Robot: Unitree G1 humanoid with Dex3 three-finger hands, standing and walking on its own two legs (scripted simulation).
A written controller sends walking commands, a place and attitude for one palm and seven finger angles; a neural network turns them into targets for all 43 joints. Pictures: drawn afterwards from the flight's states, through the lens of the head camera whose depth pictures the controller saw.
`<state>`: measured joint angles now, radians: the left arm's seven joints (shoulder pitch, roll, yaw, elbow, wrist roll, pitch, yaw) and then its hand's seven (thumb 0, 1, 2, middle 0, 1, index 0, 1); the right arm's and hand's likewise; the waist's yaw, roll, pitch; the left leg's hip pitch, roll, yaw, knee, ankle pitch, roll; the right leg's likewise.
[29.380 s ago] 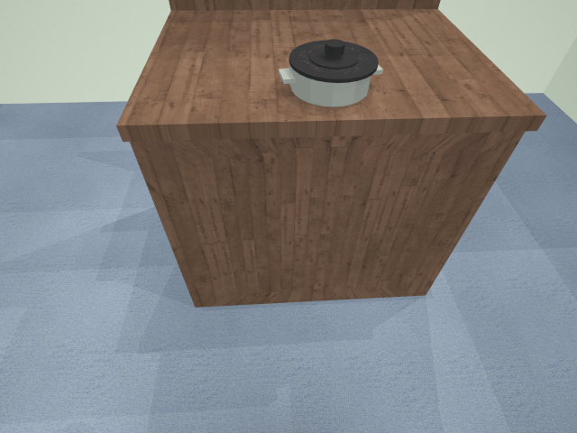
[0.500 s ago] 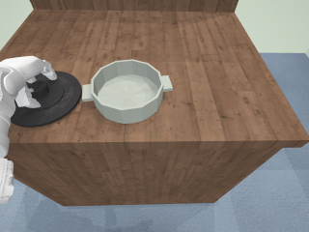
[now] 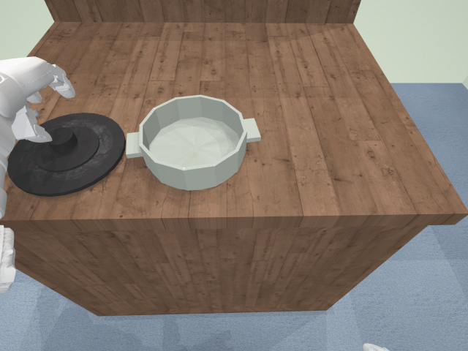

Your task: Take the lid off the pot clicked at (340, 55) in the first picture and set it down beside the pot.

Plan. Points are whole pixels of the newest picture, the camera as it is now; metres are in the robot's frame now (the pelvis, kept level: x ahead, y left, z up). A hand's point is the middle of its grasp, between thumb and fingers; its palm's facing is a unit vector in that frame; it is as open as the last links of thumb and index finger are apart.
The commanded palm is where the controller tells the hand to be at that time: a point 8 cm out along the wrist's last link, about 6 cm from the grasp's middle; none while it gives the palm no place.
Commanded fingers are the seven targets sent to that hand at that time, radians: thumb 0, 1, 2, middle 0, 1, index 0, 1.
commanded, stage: raise the empty hand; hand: left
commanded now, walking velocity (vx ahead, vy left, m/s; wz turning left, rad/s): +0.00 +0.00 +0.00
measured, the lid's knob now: (62, 139) +0.45 +0.30 +0.11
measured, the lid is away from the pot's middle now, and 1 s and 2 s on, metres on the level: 0.23 0.23 0.23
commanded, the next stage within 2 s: draw the hand back to the body in 0.74 s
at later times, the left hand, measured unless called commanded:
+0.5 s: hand (5, 83) +0.43 +0.31 +0.24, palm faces -0.19 -0.08 -0.98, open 11.0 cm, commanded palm +0.42 +0.31 +0.31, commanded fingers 0.00 -0.19 1.01 -0.58 -0.41 -0.58 -0.41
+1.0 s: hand (9, 69) +0.44 +0.30 +0.26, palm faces -0.15 -0.05 -0.99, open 11.0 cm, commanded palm +0.40 +0.30 +0.32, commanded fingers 0.00 -0.19 1.01 -0.58 -0.41 -0.58 -0.41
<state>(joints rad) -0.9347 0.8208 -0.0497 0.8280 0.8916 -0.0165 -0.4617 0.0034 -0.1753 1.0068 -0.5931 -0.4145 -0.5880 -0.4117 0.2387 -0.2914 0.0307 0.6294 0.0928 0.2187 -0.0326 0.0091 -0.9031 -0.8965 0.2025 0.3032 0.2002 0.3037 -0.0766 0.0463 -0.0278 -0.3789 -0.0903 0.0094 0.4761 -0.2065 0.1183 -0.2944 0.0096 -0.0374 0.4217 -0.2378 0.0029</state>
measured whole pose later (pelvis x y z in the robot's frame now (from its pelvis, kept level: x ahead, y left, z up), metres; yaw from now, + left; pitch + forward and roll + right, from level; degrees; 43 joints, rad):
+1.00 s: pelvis +0.00 +0.00 +0.00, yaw +0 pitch +5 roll -2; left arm -1.02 0.86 -0.06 0.72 0.90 0.11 -0.54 0.00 -0.18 1.01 -0.59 -0.41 -0.59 -0.41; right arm 0.26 -0.31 0.04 0.62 0.09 0.18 -0.02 0.01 -0.90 -0.90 0.20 0.30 0.20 0.30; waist -0.07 0.06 -0.02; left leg -0.32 -0.09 0.02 0.42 -0.18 0.11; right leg -0.25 0.01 -0.02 0.39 -0.22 0.00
